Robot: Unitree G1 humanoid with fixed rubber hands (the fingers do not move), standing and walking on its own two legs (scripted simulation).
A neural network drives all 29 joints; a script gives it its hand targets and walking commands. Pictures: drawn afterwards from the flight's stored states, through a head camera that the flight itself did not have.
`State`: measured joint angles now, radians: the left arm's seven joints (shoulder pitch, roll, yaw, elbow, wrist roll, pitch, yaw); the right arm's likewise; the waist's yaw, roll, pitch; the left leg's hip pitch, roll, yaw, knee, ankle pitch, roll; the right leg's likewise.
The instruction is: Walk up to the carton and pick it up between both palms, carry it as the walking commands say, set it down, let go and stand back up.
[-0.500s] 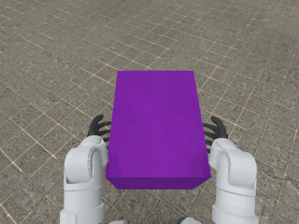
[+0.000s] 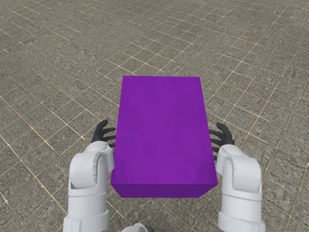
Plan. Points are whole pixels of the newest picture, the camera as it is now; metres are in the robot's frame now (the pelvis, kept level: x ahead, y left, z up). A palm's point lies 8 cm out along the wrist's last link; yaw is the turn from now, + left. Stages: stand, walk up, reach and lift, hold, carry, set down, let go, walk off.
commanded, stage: carry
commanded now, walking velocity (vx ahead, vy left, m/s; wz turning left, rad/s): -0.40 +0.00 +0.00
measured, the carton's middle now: (160, 136) +0.37 +0.02 +0.00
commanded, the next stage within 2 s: none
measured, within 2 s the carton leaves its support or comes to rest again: neither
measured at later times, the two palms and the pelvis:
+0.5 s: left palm out of the picture +0.05 +0.24 +0.07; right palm out of the picture +0.08 -0.06 +0.08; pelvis -0.23 +0.07 +0.01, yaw +1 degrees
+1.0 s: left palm out of the picture -0.20 +0.19 +0.06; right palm out of the picture -0.25 -0.10 +0.07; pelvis -0.53 +0.08 -0.01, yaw -1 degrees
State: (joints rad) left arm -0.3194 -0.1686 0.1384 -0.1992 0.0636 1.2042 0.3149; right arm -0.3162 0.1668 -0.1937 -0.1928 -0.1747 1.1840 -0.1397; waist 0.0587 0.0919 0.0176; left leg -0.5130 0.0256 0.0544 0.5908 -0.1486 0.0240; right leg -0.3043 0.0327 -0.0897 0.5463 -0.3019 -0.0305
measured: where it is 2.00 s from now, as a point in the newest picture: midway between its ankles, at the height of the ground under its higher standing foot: outside the picture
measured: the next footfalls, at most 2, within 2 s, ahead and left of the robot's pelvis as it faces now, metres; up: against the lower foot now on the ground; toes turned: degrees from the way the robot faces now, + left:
left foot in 0.28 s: -0.12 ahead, +0.16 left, +0.00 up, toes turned +2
right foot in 0.70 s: -0.36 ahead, -0.08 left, +0.00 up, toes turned -5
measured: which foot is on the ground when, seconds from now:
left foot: up 0.00-0.26, down 0.28-0.72, up 0.74-0.94, down 0.96-1.00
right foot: down 0.00-0.30, up 0.32-0.68, down 0.70-0.98, up 1.00-1.00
